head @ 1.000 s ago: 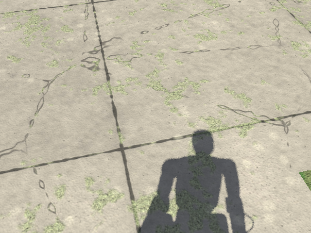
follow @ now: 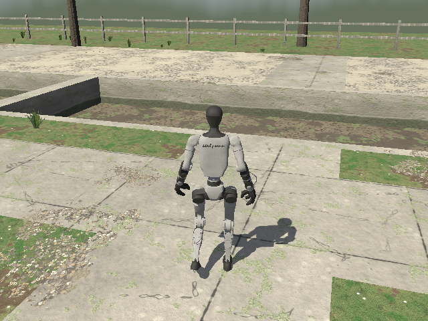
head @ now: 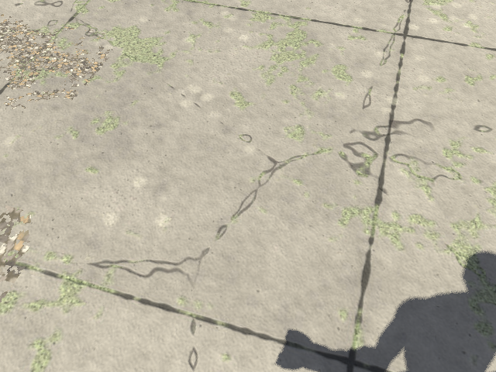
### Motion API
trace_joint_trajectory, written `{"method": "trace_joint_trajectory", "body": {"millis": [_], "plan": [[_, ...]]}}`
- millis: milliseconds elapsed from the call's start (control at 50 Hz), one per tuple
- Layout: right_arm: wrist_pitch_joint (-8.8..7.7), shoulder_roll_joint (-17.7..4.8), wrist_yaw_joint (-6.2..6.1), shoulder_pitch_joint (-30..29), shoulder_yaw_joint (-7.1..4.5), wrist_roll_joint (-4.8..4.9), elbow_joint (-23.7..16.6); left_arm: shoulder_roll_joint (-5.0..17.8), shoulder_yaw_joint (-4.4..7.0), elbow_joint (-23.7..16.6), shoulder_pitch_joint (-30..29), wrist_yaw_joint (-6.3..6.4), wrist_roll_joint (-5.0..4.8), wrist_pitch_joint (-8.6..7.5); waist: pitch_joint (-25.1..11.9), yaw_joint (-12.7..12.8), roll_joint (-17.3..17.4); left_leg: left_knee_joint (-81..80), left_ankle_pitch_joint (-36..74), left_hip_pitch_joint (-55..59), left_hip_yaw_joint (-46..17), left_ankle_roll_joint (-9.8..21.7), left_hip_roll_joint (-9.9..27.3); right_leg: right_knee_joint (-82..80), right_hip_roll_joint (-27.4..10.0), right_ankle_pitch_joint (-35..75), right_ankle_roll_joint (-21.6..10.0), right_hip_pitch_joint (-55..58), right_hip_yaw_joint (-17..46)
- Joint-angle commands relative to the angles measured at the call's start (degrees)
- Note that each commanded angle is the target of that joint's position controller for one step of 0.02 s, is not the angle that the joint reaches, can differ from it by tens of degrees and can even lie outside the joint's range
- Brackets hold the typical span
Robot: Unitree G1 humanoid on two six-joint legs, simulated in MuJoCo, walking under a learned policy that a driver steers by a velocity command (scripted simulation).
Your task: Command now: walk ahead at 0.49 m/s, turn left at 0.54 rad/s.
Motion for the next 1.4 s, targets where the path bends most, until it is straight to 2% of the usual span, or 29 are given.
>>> {"method": "trace_joint_trajectory", "body": {"millis": [20, 160, 260, 300, 340, 360, 380, 400, 420, 440, 460, 500, 580, 680, 800, 840, 880, 900, 920, 940, 960, 980, 1000, 1020, 1120, 1180, 1240, 1340, 1400], "plan": [[0.26, -1.8, 0.26, 2.0, -0.76, 0.17, -4.6, 4.8, 1.32, -1.0, 2.2, -0.36, 0.0, -0.84, -2.8, 0.1, -6.3, -0.4, 3.2, -9.9, -1.5, 0.0, 6.7, -15.4, -16.0, 1.1, -9.8, 9.2, 15.3], [-0.72, -0.9, 1.24, -8.7, 0.6, -1.11, -8.7, 8.9, 2.36, 2.3, 5.4, -0.56, -1.06, -0.49, 0.0, 1.6, -4.2, -22.8, 17.8, -13.0, 1.3, -0.6, 7.0, -17.9, -14.9, 9.2, -10.7, 10.8, 5.2], [-1.77, -1.8, 2.53, -18.2, 0.89, -0.46, -12.2, 10.9, 2.23, 4.7, 11.4, -0.66, -2.46, 1.29, 2.1, 4.6, -5.8, -35.1, 16.5, -8.2, 5.2, -0.7, 4.5, -14.7, -16.1, 6.2, -9.1, 13.5, 6.5], [-2.32, -3.7, 2.78, -16.9, 0.16, -0.37, -12.5, 11.9, 2.38, 5.2, 11.4, -0.5, -2.65, 2.1, 1.5, 2.7, -6.9, -39.2, 13.6, -4.4, 5.6, 0.3, 3.0, -11.4, -17.5, 6.9, -8.0, 15.5, 8.4], [-2.59, -7.8, 2.17, -4.9, -2.24, -0.93, -8.9, 10.8, 1.72, 5.1, 10.6, -0.3, -2.37, 2.55, -5.4, -4.0, -5.9, -42.7, 14.3, 14.2, 7.0, 2.4, 0.4, 3.0, -13.5, 17.9, -5.2, 12.1, 5.5], [-2.41, -12.7, 1.26, 6.0, -3.91, -1.9, -7.2, 6.9, 0.18, 3.5, 9.9, -0.33, -1.07, 2.21, -14.2, -8.6, -0.3, -41.8, 14.7, 30.9, -3.3, 6.1, 10.6, 21.2, -9.7, 7.8, -2.3, 1.5, 2.1], [-1.9, -17.5, 0.92, 8.9, -4.58, -3.03, -7.0, -0.2, -1.69, 2.2, 15.8, -0.35, -1.24, 1.16, -20.8, -5.3, 14.9, -48.3, 7.4, 45.9, -28.3, 13.5, 24.7, 41.1, -0.8, -23.3, 0.9, -19.1, 2.2], [-2.25, -12.3, 1.25, 9.5, -3.37, -2.8, -6.9, 5.6, -0.24, 3.3, 14.9, -0.3, -2.92, 0.53, -21.0, -6.9, 10.0, -52.2, 3.1, 43.2, -34.1, 14.1, 24.8, 49.9, -2.1, -25.2, 0.6, -24.1, 10.5], [-2.56, -9.0, 1.44, 6.1, -2.31, -2.19, -6.9, 8.1, 0.72, 2.1, 11.6, -0.25, -3.96, 0.52, -13.8, -5.7, 8.1, -52.3, 5.5, 37.9, -24.7, 12.0, 23.1, 51.6, -4.7, -20.4, -0.1, -27.5, 10.6], [-2.79, -6.6, 1.69, 1.8, -1.55, -1.82, -7.1, 7.7, 0.83, 1.7, 9.1, 0.08, -3.36, 0.87, -10.2, -4.0, 5.3, -53.6, 9.3, 31.3, -17.3, 10.3, 20.4, 49.7, -7.1, -15.4, 0.0, -26.0, 9.5], [-3.01, -4.7, 1.95, -1.7, -1.11, -1.83, -7.0, 7.3, 1.17, 1.6, 7.9, 0.32, -2.48, 1.46, -7.0, -2.3, 4.7, -55.7, 12.0, 25.7, -11.9, 9.2, 17.9, 46.8, -8.6, -11.7, 0.2, -24.0, 9.5], [-3.83, -3.0, 2.02, -4.5, -0.97, -2.33, -6.3, 5.3, 1.35, 1.9, 9.4, 0.08, -2.55, 3.2, -4.7, 0.4, 5.2, -59.5, 16.7, 19.5, -4.6, 8.2, 15.6, 44.4, -9.8, -7.1, 0.5, -18.8, 9.7], [-4.52, -4.5, 0.84, -3.3, -1.94, -2.72, -3.7, 2.9, 1.31, 0.0, 6.3, -0.14, -2.24, 4.81, -1.3, 1.2, 1.6, -62.2, 24.6, 18.8, 3.9, 8.6, 15.7, 39.1, -9.5, -0.7, 1.2, -22.4, 10.8], [-3.77, -7.0, -0.32, -1.6, -2.73, -2.41, -1.8, 1.8, 0.76, -3.4, -2.3, -1.7, -1.59, 4.64, 1.9, -1.2, 0.9, -63.5, 22.9, 20.6, 11.8, 7.1, 15.3, 23.6, -8.6, 10.2, 0.9, -22.7, 7.3], [-1.85, -9.2, -0.58, 1.9, -3.58, -0.99, 0.6, 2.2, 0.56, -8.3, -10.7, -3.63, -1.82, 4.58, 4.4, -3.3, 0.8, -58.9, 28.7, 29.5, 16.5, 5.3, 17.6, 14.8, -7.1, 3.5, -2.3, -22.9, 1.4], [-1.11, -11.0, -0.74, 0.8, -3.96, -0.63, 0.4, 3.7, 1.4, -9.1, -8.7, -3.84, -1.9, 4.76, 1.5, -1.0, 2.7, -52.1, 47.2, 30.7, 18.1, 4.2, 17.4, 14.2, -3.7, -2.2, -4.4, -16.3, -2.2], [-0.14, -12.2, -0.96, -1.3, -4.09, -0.09, -0.1, 7.9, 3.93, -6.4, 4.0, -3.36, -2.27, 4.92, -5.9, 6.6, 3.1, -34.0, 60.1, 27.5, 20.4, 2.0, 15.0, 10.3, 2.0, -2.5, -7.7, 1.6, -4.9], [-0.38, -11.2, -1.22, -0.9, -3.58, -0.64, -0.9, 12.6, 6.2, -3.9, 13.7, -2.21, -2.1, 5.33, -11.0, 10.7, -0.4, -17.8, 48.1, 15.3, 20.4, -0.8, 12.7, 8.3, 0.4, -0.1, -10.2, 19.2, 1.4], [-1.7, -2.0, -0.65, 3.1, -0.97, -3.13, -4.0, 19.5, 7.26, -3.8, 13.5, -1.31, -2.33, 5.36, -13.4, 4.2, -17.1, 3.6, -7.4, -10.8, 17.3, -4.7, 2.1, 4.0, -14.9, -4.4, -18.9, 36.4, 31.9], [-4.51, -4.3, 0.09, 0.3, -0.61, -0.94, -5.5, 17.4, 6.16, -6.0, 15.3, -1.66, -1.45, 4.27, -24.2, 6.3, -12.6, 12.5, -14.8, -18.2, 1.4, -4.2, -2.2, -6.7, -21.7, -13.4, -24.6, 42.1, 54.3], [-5.72, -7.4, 0.57, -6.3, -1.42, 1.25, -7.2, 13.1, 5.06, -5.3, 14.1, -1.94, -1.11, 3.51, -17.0, 7.7, -8.1, 12.2, -9.2, -24.1, -0.6, -2.8, 0.7, -8.6, -20.4, -10.2, -20.9, 38.9, 46.8], [-6.28, -7.0, 0.39, -7.2, -1.09, 0.8, -7.4, 10.7, 4.39, -5.6, 10.9, -1.91, -1.69, 3.07, -11.3, 5.5, -5.5, 7.4, -4.0, -23.2, -0.2, -1.5, 3.4, -8.0, -17.9, -5.7, -18.7, 30.6, 38.4], [-6.22, -7.1, -0.15, -6.9, -1.37, -0.85, -6.3, 8.4, 3.72, -6.7, 6.0, -1.82, -1.76, 2.98, -8.0, 2.6, -2.2, 2.4, -0.5, -18.9, -0.2, -1.5, 5.6, -7.9, -15.3, -0.2, -16.5, 21.7, 32.2], [-5.55, -8.0, -0.3, -5.8, -1.98, -1.8, -6.0, 6.6, 3.08, -7.9, 3.1, -1.65, -1.21, 2.91, -6.7, 0.4, -2.7, -1.1, 1.6, -14.2, -0.6, -1.7, 7.0, -9.0, -13.4, 5.1, -15.7, 15.6, 28.2], [-2.96, -4.7, -0.18, -8.7, -1.33, -2.84, -7.8, 8.8, 3.47, -7.5, 5.4, -0.04, -1.27, 2.44, -3.7, -0.5, -3.1, -14.8, 10.6, -11.8, 2.1, -5.2, 6.1, -11.9, -10.0, 16.7, -15.2, 6.8, 19.3], [-3.11, -2.8, 0.7, -13.5, -0.29, -2.34, -8.1, 7.7, 2.85, -5.9, 8.1, 0.49, -1.29, 2.54, -2.8, 2.5, -5.7, -28.3, 24.2, -9.7, 3.7, -4.8, 5.1, -11.8, -7.4, 16.2, -11.5, 7.2, 13.3], [-3.41, -2.8, 1.67, -18.6, 0.16, -1.24, -9.2, 8.7, 2.7, -4.5, 11.0, 0.36, -1.18, 2.26, -1.0, 5.5, -6.5, -35.4, 30.8, -8.8, 4.7, -3.3, 4.2, -12.7, -9.3, 9.4, -10.4, 9.6, 13.4], [-3.86, -3.9, 3.58, -23.0, 0.23, -0.68, -12.0, 9.7, 2.86, -1.8, 13.8, 0.57, -0.82, 2.88, 1.7, 6.6, -5.5, -39.1, 21.6, -17.8, 4.5, 0.7, 3.2, -9.1, -15.0, 16.1, -9.6, 23.8, 13.7], [-3.7, -5.4, 4.3, -17.5, -0.44, -0.68, -11.4, 11.0, 3.11, -2.2, 11.2, 1.13, -0.64, 3.56, -2.6, 3.0, -7.1, -39.5, 14.5, -8.0, 7.6, 3.5, -0.9, -1.9, -14.5, 39.1, -7.5, 25.2, 9.8]]}}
